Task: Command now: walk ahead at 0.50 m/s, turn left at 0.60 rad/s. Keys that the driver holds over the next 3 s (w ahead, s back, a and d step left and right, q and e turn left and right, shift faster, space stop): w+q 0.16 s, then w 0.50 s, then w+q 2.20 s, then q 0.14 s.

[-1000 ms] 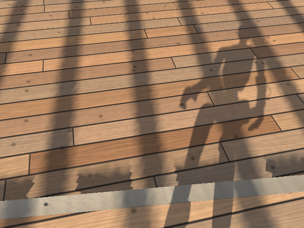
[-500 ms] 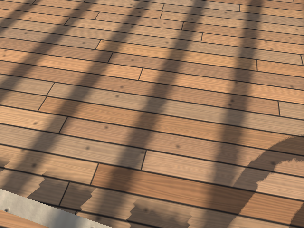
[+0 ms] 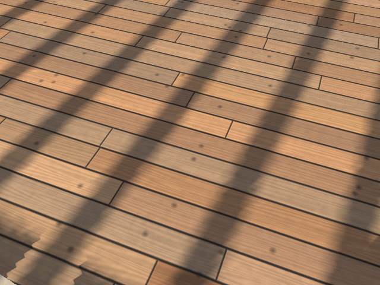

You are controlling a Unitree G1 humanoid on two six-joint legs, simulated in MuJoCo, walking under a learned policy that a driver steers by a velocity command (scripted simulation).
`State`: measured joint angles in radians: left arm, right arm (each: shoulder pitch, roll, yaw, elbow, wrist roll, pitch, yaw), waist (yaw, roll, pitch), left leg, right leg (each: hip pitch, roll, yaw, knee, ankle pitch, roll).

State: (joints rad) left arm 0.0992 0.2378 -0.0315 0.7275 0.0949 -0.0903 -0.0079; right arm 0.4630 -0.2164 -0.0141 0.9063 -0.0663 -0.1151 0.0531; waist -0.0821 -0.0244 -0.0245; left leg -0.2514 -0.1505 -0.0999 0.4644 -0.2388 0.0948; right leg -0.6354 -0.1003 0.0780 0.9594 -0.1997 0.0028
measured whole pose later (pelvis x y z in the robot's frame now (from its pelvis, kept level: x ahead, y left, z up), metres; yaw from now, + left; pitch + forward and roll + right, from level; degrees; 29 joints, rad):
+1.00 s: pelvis +0.55 +0.02 -0.12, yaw +19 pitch +2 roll +1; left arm 0.13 0.28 0.07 0.78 0.01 -0.10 0.01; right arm 0.36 -0.25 -0.08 0.81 0.02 -0.05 -0.01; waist -0.04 -0.03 0.01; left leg -0.19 -0.11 -0.09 0.34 -0.18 0.08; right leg -0.67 -0.11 0.08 0.81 -0.10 0.05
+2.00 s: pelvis +0.97 +0.28 -0.12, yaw +54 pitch +2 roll -1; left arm 0.05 0.30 0.07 0.72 0.01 -0.09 0.00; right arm 0.34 -0.26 -0.07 0.71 0.02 -0.04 0.00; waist -0.06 -0.04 0.04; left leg -0.17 -0.11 -0.11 0.34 -0.19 0.10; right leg -0.68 -0.10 0.09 0.79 -0.07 0.06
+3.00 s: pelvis +1.16 +0.74 -0.12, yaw +90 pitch +2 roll -1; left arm 0.05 0.32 0.05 0.68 0.02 -0.09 0.00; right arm 0.32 -0.29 -0.07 0.70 0.01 -0.03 -0.01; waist -0.05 -0.04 0.07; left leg -0.20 -0.11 -0.11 0.37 -0.18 0.09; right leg -0.66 -0.08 0.08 0.84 -0.15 0.07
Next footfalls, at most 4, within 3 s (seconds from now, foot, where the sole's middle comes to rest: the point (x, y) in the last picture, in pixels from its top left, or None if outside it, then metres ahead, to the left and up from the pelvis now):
0.24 right None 0.29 -0.16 -0.91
0.72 left None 0.55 0.11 -0.91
1.16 right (189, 215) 0.86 -0.04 -0.91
1.70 left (104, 206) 0.93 0.33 -0.91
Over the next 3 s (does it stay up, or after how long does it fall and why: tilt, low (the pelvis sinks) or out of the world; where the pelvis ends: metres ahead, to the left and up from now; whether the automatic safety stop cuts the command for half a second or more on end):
stays up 1.16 0.74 -0.12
